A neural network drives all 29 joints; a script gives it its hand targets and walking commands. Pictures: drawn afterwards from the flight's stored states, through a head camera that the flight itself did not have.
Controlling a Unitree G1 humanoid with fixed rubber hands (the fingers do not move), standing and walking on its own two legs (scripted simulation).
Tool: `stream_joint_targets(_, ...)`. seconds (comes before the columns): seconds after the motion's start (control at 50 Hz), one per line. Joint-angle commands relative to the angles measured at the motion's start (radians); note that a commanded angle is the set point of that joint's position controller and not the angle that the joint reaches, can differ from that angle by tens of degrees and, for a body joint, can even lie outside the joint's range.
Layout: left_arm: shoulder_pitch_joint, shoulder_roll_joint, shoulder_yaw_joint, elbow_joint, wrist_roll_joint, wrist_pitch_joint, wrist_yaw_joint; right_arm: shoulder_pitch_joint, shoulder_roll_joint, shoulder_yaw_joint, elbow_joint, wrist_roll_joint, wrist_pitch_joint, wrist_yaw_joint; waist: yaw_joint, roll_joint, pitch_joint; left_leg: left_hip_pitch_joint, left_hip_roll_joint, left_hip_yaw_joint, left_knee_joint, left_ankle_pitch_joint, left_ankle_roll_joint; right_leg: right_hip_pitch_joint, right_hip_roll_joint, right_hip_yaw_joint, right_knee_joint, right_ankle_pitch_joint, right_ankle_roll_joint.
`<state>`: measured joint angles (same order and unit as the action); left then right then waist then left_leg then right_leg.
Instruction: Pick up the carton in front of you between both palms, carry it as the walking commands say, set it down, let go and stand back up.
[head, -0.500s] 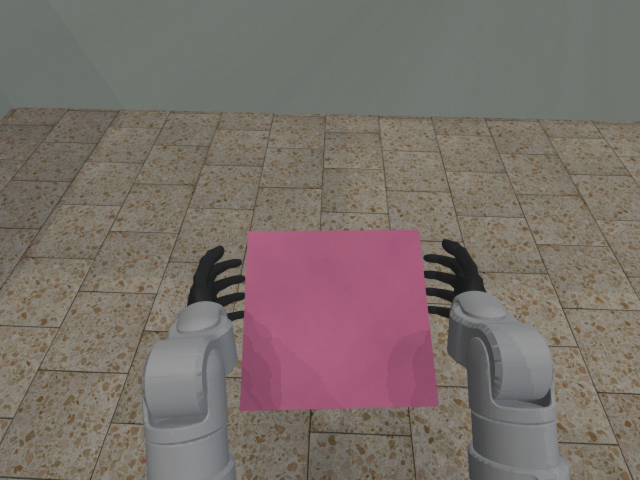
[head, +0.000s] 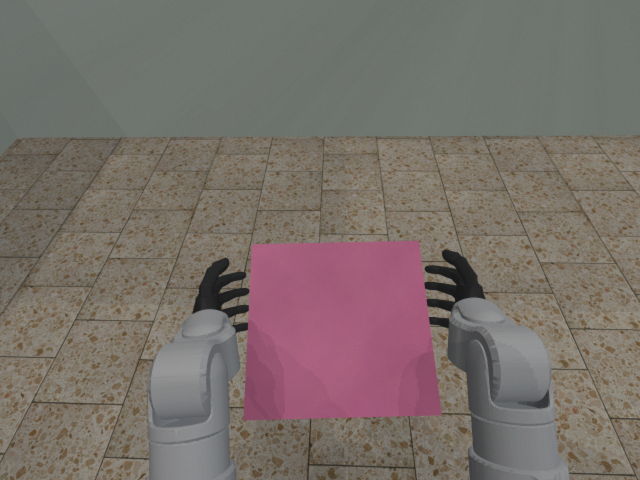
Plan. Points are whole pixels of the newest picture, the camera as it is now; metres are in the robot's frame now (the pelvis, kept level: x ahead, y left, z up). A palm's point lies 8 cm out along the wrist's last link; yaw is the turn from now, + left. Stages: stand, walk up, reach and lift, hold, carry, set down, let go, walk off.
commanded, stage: carry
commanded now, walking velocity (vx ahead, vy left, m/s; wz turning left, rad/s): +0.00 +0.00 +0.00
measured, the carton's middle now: (334, 338) +0.31 +0.00 -0.03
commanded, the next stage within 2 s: hold in 1.76 s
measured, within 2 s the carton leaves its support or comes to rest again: neither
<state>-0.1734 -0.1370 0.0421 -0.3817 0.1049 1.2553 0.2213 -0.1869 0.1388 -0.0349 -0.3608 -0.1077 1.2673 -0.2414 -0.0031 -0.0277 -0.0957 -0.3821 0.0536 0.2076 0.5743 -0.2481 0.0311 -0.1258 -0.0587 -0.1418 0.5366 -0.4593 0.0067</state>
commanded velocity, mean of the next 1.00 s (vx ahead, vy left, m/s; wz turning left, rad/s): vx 0.00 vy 0.00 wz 0.00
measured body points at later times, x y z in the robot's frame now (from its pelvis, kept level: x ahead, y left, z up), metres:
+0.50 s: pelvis -0.05 +0.00 +0.00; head -0.08 +0.00 +0.45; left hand +0.23 +0.15 +0.05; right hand +0.23 -0.15 +0.05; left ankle +0.03 +0.10 -0.73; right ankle -0.12 -0.09 -0.73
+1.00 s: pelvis -0.07 +0.00 +0.00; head -0.07 +0.00 +0.45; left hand +0.23 +0.15 +0.03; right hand +0.23 -0.15 +0.03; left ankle +0.03 +0.10 -0.73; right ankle -0.12 -0.10 -0.73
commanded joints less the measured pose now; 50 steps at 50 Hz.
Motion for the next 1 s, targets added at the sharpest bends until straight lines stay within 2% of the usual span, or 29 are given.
stream_joint_targets(0.0, -0.361, -1.030, -0.587, -0.090, -0.377, -0.028, -0.265, -0.363, 1.037, 0.581, -0.098, 0.385, -0.046, 0.278, 0.005, 0.017, -0.302, 0.210, 0.096, -0.102, 0.025, 0.487, 0.024, 0.037, -0.123, 0.065, -0.020, 0.767, -0.009)
stream_joint_targets(0.08, -0.336, -1.037, -0.587, -0.005, -0.351, -0.049, -0.291, -0.351, 1.040, 0.592, -0.028, 0.369, -0.063, 0.310, 0.005, 0.000, -0.284, 0.222, 0.106, -0.107, 0.009, 0.479, 0.023, 0.003, -0.111, 0.057, -0.032, 0.672, -0.013)
stream_joint_targets(0.16, -0.394, -1.047, -0.573, 0.083, -0.325, -0.116, -0.336, -0.421, 1.046, 0.599, 0.039, 0.354, -0.126, 0.357, 0.003, -0.006, -0.238, 0.198, 0.114, -0.119, -0.020, 0.417, 0.017, -0.019, -0.102, 0.059, -0.059, 0.549, -0.015)
stream_joint_targets(0.24, -0.484, -1.055, -0.585, 0.114, -0.324, -0.200, -0.369, -0.500, 1.042, 0.592, 0.073, 0.340, -0.213, 0.390, -0.001, 0.025, -0.200, 0.198, 0.115, -0.135, -0.067, 0.279, 0.008, -0.070, -0.095, 0.075, -0.104, 0.334, -0.022)
stream_joint_targets(0.32, -0.481, -1.038, -0.586, 0.164, -0.304, -0.264, -0.387, -0.469, 1.024, 0.575, 0.141, 0.309, -0.278, 0.407, -0.001, 0.043, -0.207, 0.220, 0.115, -0.144, -0.092, 0.222, 0.004, -0.095, -0.091, 0.087, -0.128, 0.240, -0.032)
stream_joint_targets(0.44, -0.442, -0.985, -0.526, 0.304, -0.223, -0.372, -0.410, -0.430, 0.977, 0.512, 0.271, 0.231, -0.383, 0.429, 0.001, 0.034, -0.220, 0.229, 0.121, -0.148, -0.108, 0.223, 0.004, -0.107, -0.083, 0.092, -0.130, 0.206, -0.036)
stream_joint_targets(0.6, -0.492, -0.930, -0.401, 0.504, -0.118, -0.546, -0.433, -0.498, 0.913, 0.395, 0.458, 0.127, -0.560, 0.455, 0.002, 0.033, -0.188, 0.198, 0.121, -0.149, -0.129, 0.190, 0.001, -0.130, -0.082, 0.100, -0.135, 0.182, -0.038)
stream_joint_targets(0.66, -0.536, -0.926, -0.383, 0.550, -0.104, -0.611, -0.441, -0.540, 0.906, 0.379, 0.508, 0.111, -0.627, 0.464, 0.002, 0.035, -0.198, 0.200, 0.119, -0.149, -0.128, 0.188, -0.001, -0.129, -0.084, 0.103, -0.134, 0.182, -0.041)
stream_joint_targets(0.72, -0.568, -0.949, -0.421, 0.533, -0.122, -0.649, -0.446, -0.566, 0.927, 0.418, 0.499, 0.128, -0.668, 0.470, 0.002, 0.040, -0.232, 0.219, 0.120, -0.147, -0.117, 0.216, 0.001, -0.120, -0.086, 0.104, -0.123, 0.204, -0.043)
stream_joint_targets(0.8, -0.560, -0.973, -0.484, 0.461, -0.154, -0.641, -0.442, -0.563, 0.953, 0.483, 0.438, 0.163, -0.661, 0.471, 0.003, 0.044, -0.279, 0.235, 0.123, -0.144, -0.098, 0.278, 0.012, -0.099, -0.083, 0.100, -0.093, 0.248, -0.044)
stream_joint_targets(0.88, -0.483, -0.974, -0.529, 0.400, -0.177, -0.582, -0.430, -0.498, 0.953, 0.531, 0.375, 0.190, -0.603, 0.460, 0.004, 0.040, -0.309, 0.244, 0.128, -0.143, -0.085, 0.331, 0.021, -0.090, -0.083, 0.098, -0.066, 0.289, -0.045)
stream_joint_targets(0.98, -0.423, -0.924, -0.494, 0.418, -0.153, -0.545, -0.427, -0.414, 0.904, 0.474, 0.392, 0.149, -0.562, 0.449, 0.004, 0.031, -0.307, 0.225, 0.128, -0.139, -0.074, 0.368, 0.025, -0.081, -0.083, 0.097, -0.052, 0.340, -0.041)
